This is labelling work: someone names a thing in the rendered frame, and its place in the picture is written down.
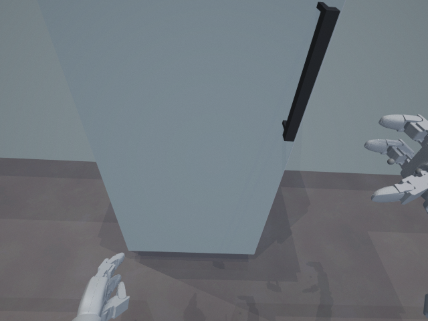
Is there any handle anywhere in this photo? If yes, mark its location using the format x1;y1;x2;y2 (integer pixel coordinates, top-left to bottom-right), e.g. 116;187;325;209
282;2;340;142

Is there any right robot hand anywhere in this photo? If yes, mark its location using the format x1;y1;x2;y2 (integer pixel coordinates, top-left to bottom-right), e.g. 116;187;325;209
364;114;428;205

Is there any left robot hand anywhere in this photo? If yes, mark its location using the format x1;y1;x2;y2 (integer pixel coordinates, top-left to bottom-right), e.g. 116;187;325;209
77;253;130;321

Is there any fridge door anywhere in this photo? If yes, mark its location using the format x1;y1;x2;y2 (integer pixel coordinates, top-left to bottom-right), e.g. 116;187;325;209
37;0;345;255

